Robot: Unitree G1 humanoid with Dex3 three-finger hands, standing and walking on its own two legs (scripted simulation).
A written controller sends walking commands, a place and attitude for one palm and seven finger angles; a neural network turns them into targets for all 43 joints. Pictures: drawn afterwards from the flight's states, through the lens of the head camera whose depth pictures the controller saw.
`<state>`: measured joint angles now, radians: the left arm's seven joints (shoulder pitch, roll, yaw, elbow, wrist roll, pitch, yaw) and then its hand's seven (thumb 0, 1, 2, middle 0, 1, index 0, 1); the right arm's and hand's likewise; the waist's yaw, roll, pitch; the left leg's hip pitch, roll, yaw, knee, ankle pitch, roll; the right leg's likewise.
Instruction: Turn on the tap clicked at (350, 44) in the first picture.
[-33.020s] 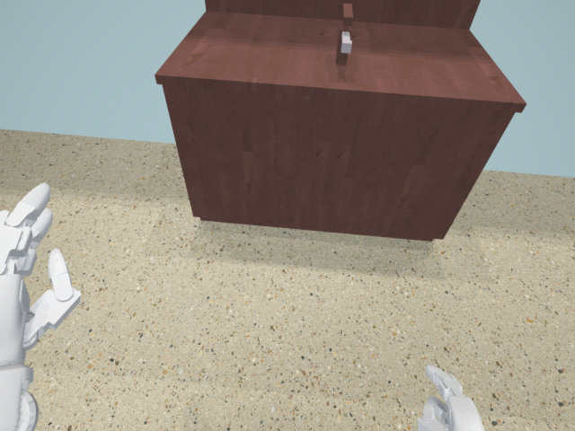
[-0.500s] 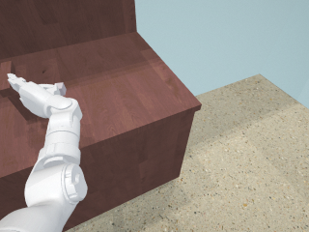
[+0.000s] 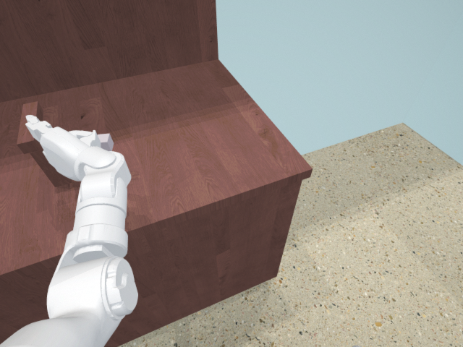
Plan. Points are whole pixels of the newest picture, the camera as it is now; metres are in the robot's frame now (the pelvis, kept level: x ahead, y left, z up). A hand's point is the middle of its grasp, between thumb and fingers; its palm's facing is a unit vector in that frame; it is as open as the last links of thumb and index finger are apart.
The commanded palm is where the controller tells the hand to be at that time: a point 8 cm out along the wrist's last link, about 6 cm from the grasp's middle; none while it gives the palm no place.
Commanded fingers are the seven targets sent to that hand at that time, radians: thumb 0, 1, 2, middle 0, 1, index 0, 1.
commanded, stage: lift the hand up off the lever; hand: left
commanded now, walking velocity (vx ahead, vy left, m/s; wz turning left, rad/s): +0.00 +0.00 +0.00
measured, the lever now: (104, 143) +0.49 +0.28 +0.09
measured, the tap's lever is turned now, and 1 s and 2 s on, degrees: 74 74 74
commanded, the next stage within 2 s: draw the hand back beside the body in 0.48 s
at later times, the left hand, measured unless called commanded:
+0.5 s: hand (88, 136) +0.42 +0.26 +0.17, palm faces +0.86 -0.49 -0.09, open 7.8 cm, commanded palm +0.37 +0.26 +0.17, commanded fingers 0.00 0.90 0.90 -0.15 -0.15 -0.15 -0.15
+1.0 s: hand (66, 187) +0.31 +0.25 +0.17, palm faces +0.43 -0.88 -0.20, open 7.8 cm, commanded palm +0.28 +0.27 +0.18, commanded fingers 0.00 0.90 0.90 -0.17 -0.22 -0.17 -0.22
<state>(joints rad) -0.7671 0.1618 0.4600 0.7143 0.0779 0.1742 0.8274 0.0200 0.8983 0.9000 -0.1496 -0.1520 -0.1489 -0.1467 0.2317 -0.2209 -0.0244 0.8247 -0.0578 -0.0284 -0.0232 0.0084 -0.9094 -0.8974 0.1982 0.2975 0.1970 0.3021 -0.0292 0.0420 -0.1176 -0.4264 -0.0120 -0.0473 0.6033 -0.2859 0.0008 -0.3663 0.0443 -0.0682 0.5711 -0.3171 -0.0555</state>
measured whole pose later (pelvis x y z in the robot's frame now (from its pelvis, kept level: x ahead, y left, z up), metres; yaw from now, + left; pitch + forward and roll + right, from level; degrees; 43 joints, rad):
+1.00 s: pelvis -0.02 +0.00 +0.01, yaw -3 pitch -5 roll +0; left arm -0.15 0.34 0.27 0.21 -0.09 -0.01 0.16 0.02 0.89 0.90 -0.17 -0.19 -0.17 -0.19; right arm 0.23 -0.26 0.00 0.69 0.03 -0.06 -0.09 0.01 -0.91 -0.90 0.20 0.30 0.20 0.30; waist 0.03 0.06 0.00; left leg -0.15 0.01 0.00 0.43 -0.21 0.00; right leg -0.11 0.06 -0.01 0.41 -0.22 -0.06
